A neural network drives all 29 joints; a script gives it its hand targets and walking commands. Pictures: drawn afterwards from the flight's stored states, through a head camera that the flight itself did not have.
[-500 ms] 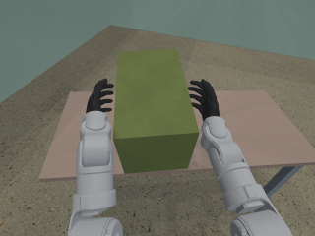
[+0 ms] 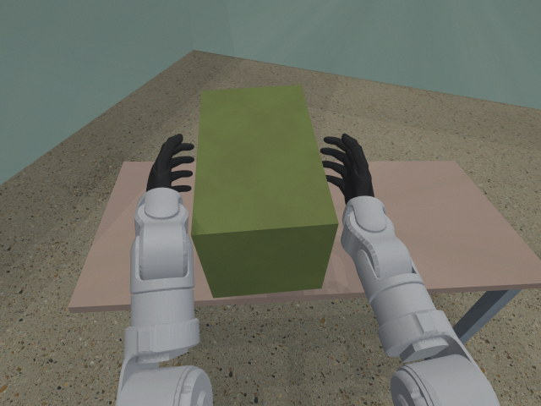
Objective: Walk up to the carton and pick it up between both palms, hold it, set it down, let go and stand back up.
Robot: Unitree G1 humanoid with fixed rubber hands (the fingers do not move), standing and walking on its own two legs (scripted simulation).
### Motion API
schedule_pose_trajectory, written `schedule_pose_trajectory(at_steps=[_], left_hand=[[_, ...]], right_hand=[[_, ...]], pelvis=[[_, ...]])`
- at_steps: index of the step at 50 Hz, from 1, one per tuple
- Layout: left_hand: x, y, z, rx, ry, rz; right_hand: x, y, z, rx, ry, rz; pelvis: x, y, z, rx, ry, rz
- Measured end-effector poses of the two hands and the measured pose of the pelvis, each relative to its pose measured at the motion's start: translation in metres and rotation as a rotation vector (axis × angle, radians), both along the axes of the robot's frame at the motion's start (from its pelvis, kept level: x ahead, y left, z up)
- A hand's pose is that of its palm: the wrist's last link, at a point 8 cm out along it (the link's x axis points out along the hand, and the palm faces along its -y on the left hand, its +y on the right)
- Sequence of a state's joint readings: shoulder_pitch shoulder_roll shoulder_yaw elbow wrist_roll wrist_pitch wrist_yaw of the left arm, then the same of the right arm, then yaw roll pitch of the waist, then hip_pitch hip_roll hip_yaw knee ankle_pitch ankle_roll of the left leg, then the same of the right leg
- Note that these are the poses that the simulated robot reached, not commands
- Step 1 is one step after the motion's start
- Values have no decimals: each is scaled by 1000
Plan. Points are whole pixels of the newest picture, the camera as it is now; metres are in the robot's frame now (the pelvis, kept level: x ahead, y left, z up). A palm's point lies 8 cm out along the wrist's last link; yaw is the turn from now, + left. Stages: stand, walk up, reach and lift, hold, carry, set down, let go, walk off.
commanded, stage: hold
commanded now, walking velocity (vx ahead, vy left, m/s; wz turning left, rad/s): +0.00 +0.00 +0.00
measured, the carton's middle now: (259, 185) +0.45 +0.02 +0.11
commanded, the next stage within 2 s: none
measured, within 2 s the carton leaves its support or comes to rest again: neither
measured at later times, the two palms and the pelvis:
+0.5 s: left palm (161, 192) +0.36 +0.16 +0.18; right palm (354, 191) +0.36 -0.11 +0.18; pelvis +0.00 +0.00 +0.00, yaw +0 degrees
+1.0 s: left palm (162, 192) +0.36 +0.16 +0.18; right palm (354, 190) +0.36 -0.11 +0.18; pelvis +0.00 +0.00 +0.00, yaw +0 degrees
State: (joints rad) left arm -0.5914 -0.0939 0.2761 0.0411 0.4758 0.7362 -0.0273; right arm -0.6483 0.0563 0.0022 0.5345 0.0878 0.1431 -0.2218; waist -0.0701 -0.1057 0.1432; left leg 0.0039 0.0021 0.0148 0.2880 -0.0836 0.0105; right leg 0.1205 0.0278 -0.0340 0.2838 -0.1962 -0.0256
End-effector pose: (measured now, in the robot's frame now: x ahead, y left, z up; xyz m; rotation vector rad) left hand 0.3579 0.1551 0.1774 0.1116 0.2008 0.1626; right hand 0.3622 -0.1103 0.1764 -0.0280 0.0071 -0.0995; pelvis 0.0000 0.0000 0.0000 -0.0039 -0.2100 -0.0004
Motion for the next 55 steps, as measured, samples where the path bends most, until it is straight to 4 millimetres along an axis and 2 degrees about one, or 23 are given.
schedule_pose_trajectory(at_steps=[55], left_hand=[[-1, 0, -2, 4, -1, 3]], right_hand=[[1, 1, 0, 3, -11, 3]], pelvis=[[1, 1, 0, -1, 1, -1]])
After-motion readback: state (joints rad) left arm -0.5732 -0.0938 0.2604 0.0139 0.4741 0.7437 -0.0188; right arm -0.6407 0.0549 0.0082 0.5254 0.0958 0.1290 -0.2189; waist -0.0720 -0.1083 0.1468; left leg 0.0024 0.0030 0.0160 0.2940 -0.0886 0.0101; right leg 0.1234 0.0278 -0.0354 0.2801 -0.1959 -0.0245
